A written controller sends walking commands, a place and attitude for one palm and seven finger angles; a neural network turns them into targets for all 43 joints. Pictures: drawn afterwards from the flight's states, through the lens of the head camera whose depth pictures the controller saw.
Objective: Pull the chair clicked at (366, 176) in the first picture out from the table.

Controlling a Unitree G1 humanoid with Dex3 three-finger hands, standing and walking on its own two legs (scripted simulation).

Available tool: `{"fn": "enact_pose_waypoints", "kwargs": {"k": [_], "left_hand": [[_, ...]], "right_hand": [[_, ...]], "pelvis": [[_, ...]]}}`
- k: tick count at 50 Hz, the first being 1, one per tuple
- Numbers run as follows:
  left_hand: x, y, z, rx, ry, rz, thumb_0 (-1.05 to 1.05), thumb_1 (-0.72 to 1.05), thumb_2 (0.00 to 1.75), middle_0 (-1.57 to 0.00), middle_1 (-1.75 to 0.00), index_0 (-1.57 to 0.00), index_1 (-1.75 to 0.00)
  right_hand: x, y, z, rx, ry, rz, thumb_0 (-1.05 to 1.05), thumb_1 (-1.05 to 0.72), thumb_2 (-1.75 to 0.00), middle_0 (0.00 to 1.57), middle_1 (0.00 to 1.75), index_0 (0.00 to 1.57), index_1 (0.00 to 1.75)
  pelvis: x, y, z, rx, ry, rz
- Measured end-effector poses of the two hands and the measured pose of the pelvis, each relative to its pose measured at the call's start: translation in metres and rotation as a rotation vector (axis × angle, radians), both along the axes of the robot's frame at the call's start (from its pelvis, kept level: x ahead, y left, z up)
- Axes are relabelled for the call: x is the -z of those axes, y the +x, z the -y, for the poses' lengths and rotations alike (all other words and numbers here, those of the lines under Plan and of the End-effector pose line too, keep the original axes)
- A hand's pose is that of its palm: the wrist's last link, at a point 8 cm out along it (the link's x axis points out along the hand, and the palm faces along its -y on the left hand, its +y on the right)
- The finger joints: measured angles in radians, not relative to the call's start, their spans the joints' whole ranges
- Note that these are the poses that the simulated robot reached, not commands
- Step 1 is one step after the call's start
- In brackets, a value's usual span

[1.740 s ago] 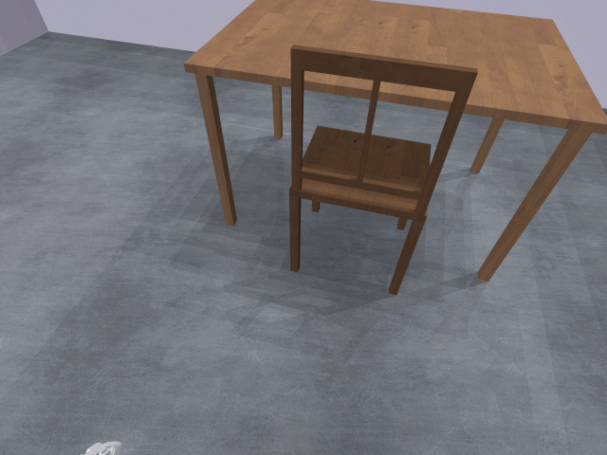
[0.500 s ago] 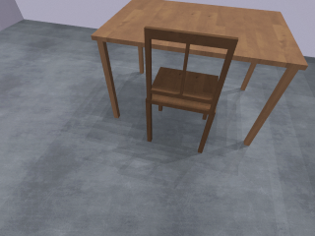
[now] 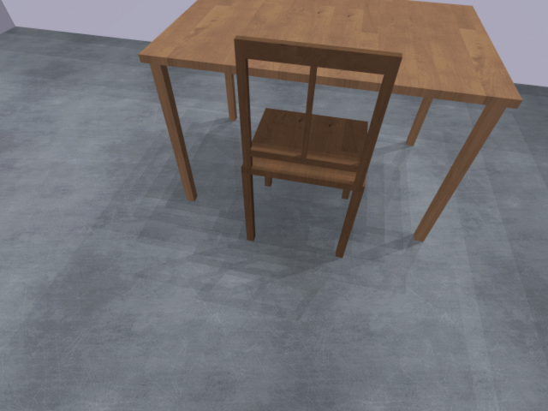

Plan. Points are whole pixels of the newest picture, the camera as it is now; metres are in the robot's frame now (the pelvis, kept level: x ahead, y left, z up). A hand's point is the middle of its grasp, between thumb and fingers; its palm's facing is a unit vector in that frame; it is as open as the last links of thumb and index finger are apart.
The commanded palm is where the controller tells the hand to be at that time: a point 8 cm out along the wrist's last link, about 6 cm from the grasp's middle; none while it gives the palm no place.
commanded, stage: walk to a spot facing it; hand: left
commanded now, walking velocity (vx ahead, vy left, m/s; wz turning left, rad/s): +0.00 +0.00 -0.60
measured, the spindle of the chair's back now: (308, 115) +0.91 -0.04 -0.09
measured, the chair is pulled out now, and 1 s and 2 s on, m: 0.00 0.00 0.00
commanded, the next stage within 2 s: none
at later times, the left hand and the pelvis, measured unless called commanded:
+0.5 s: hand out of the picture +0.05 +0.16 -0.15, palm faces -0.17 -0.96 -0.24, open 7.4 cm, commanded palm none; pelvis +0.00 -0.03 +0.00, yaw -15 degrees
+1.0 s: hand (177, 339) +0.27 +0.21 -0.18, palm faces -0.45 -0.87 -0.19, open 7.4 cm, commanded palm none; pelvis +0.14 +0.03 +0.00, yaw -33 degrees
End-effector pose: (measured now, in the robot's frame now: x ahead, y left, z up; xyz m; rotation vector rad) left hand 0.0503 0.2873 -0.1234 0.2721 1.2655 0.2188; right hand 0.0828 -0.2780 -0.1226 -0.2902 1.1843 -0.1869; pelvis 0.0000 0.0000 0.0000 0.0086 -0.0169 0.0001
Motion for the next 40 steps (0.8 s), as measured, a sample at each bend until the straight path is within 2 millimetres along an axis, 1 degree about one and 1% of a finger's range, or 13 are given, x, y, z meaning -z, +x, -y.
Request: {"fn": "enact_pose_waypoints", "kwargs": {"k": [3,7,10,13,15,18,21,24,29,32,35,38,40], "left_hand": [[0.008,0.000,0.010,0.025,-0.024,-0.021,0.00,0.90,0.89,-0.20,-0.30,-0.20,-0.30],[0.017,0.002,0.027,0.062,-0.051,-0.036,0.00,0.90,0.89,-0.20,-0.30,-0.20,-0.30],[0.019,0.005,0.043,0.090,-0.058,-0.045,0.00,0.90,0.89,-0.20,-0.30,-0.20,-0.30],[0.022,0.007,0.058,0.120,-0.052,-0.024,0.00,0.90,0.89,-0.20,-0.30,-0.20,-0.30],[0.020,0.005,0.066,0.120,-0.051,-0.014,0.00,0.90,0.89,-0.20,-0.30,-0.20,-0.30],[0.011,0.000,0.076,0.114,-0.061,-0.025,0.00,0.90,0.89,-0.20,-0.30,-0.20,-0.30],[0.003,-0.003,0.082,0.134,-0.073,-0.053,0.00,0.90,0.89,-0.20,-0.30,-0.20,-0.30],[-0.002,-0.001,0.084,0.159,-0.080,-0.078,0.00,0.90,0.89,-0.20,-0.30,-0.20,-0.30],[-0.003,0.012,0.078,0.182,-0.087,-0.093,0.00,0.90,0.89,-0.20,-0.30,-0.20,-0.30],[0.000,0.025,0.072,0.193,-0.094,-0.098,0.00,0.90,0.89,-0.20,-0.30,-0.20,-0.30],[0.004,0.042,0.062,0.210,-0.102,-0.110,0.00,0.90,0.89,-0.20,-0.30,-0.20,-0.30],[0.012,0.065,0.049,0.231,-0.111,-0.128,0.00,0.90,0.89,-0.20,-0.30,-0.20,-0.30],[0.022,0.086,0.038,0.253,-0.116,-0.140,0.00,0.90,0.89,-0.20,-0.30,-0.20,-0.30]], "right_hand": [[0.006,-0.012,-0.007,0.038,0.023,0.002,0.01,-0.91,-0.90,0.20,0.30,0.21,0.30],[0.018,-0.034,-0.013,0.094,0.059,-0.011,0.01,-0.90,-0.90,0.20,0.30,0.21,0.30],[0.030,-0.052,-0.010,0.141,0.092,-0.022,0.01,-0.90,-0.90,0.20,0.30,0.21,0.30],[0.046,-0.066,-0.001,0.182,0.116,-0.038,0.01,-0.90,-0.90,0.20,0.30,0.21,0.30],[0.047,-0.073,0.003,0.199,0.122,-0.059,0.01,-0.90,-0.90,0.20,0.30,0.21,0.30],[0.035,-0.076,0.008,0.212,0.126,-0.062,0.01,-0.91,-0.90,0.20,0.30,0.21,0.30],[0.022,-0.072,0.014,0.235,0.122,-0.029,0.01,-0.91,-0.90,0.20,0.30,0.20,0.30],[0.013,-0.066,0.020,0.266,0.108,0.011,0.01,-0.91,-0.90,0.20,0.30,0.20,0.30],[0.006,-0.052,0.021,0.301,0.085,0.045,0.01,-0.91,-0.90,0.20,0.30,0.20,0.30],[0.002,-0.036,0.015,0.314,0.076,0.063,0.01,-0.91,-0.90,0.20,0.30,0.20,0.30],[-0.003,-0.014,0.004,0.326,0.070,0.093,0.01,-0.91,-0.90,0.20,0.30,0.20,0.30],[-0.009,0.012,-0.010,0.340,0.058,0.139,0.01,-0.91,-0.90,0.20,0.30,0.20,0.30],[-0.010,0.028,-0.020,0.353,0.040,0.178,0.01,-0.91,-0.90,0.20,0.30,0.20,0.30]], "pelvis": [[0.004,-0.003,0.000,0.030,0.005,-0.002],[0.011,-0.009,0.005,0.079,0.024,0.002],[0.016,-0.011,0.012,0.126,0.035,0.014],[0.026,-0.012,0.022,0.157,0.025,0.014],[0.024,-0.013,0.027,0.158,0.019,0.014],[0.013,-0.011,0.032,0.180,0.021,0.005],[0.003,-0.007,0.033,0.218,0.028,-0.012],[-0.003,0.000,0.032,0.253,0.028,-0.026],[-0.005,0.019,0.026,0.293,0.014,-0.037],[-0.005,0.034,0.019,0.318,0.005,-0.040],[-0.004,0.052,0.009,0.350,-0.001,-0.041],[-0.001,0.072,-0.004,0.387,-0.006,-0.042],[0.005,0.088,-0.013,0.418,-0.014,-0.040]]}}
